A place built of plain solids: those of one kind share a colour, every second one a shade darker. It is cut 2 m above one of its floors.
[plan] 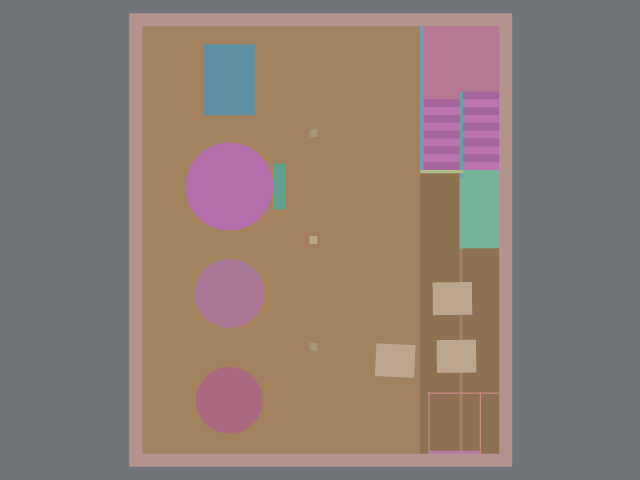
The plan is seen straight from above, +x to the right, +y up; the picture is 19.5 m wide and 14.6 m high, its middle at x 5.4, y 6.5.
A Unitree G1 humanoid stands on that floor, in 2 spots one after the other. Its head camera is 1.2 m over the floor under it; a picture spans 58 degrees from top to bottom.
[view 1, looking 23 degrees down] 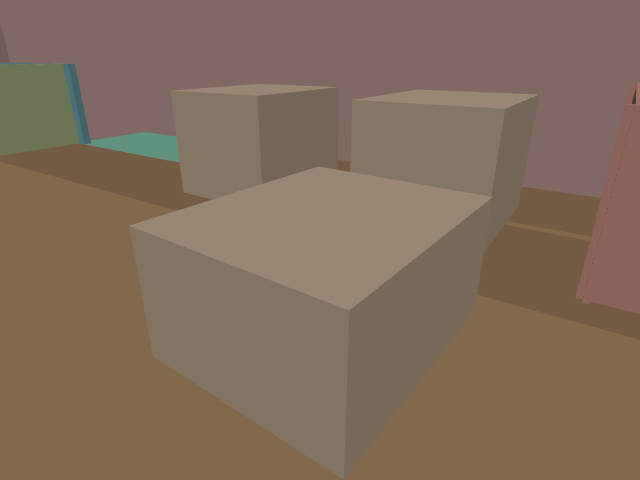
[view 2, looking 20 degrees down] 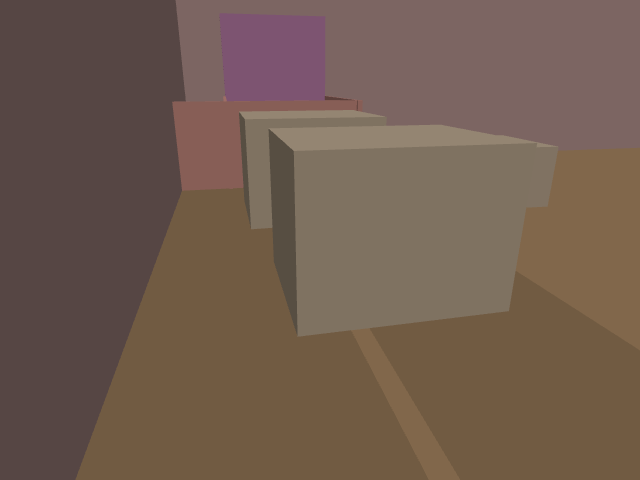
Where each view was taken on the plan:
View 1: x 6.25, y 1.90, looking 34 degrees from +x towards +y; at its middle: malt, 1.51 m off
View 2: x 10.30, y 7.08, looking -102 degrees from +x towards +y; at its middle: malt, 2.02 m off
